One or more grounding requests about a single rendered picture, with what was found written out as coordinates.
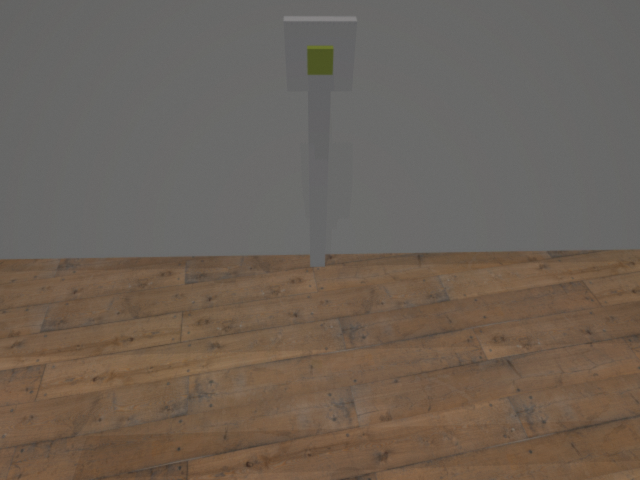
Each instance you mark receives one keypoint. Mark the button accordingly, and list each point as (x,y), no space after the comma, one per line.
(320,60)

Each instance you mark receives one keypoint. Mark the panel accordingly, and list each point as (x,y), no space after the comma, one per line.
(300,32)

